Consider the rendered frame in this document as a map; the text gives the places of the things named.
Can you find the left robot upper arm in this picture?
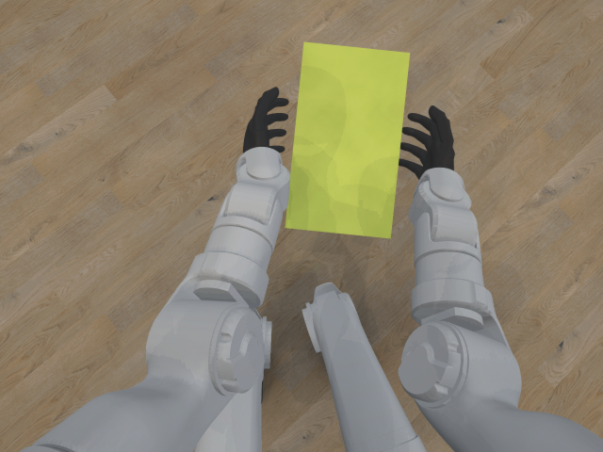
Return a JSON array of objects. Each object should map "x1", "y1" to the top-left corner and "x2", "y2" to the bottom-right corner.
[{"x1": 20, "y1": 299, "x2": 265, "y2": 452}]

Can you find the robot left forearm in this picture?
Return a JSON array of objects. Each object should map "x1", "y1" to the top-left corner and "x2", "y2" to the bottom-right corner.
[{"x1": 146, "y1": 147, "x2": 290, "y2": 363}]

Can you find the left robot thigh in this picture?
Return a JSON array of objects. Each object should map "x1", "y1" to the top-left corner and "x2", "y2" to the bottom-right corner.
[{"x1": 194, "y1": 316, "x2": 272, "y2": 452}]

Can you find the robot right forearm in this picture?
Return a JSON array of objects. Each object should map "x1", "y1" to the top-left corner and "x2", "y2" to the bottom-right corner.
[{"x1": 408, "y1": 168, "x2": 511, "y2": 350}]

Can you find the carton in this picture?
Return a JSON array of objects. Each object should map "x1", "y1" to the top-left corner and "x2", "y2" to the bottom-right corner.
[{"x1": 285, "y1": 42, "x2": 410, "y2": 239}]

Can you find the left robot hand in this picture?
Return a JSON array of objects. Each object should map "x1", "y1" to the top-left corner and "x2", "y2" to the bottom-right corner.
[{"x1": 243, "y1": 87, "x2": 289, "y2": 153}]

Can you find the right robot hand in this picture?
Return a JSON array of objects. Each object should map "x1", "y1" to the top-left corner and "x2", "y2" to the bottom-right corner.
[{"x1": 399, "y1": 105, "x2": 455, "y2": 180}]

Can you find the robot right shin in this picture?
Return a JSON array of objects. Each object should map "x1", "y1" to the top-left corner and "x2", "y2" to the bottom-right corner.
[{"x1": 313, "y1": 282, "x2": 360, "y2": 320}]

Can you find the right robot upper arm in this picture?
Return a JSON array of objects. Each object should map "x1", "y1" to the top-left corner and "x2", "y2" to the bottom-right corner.
[{"x1": 398, "y1": 321, "x2": 603, "y2": 452}]

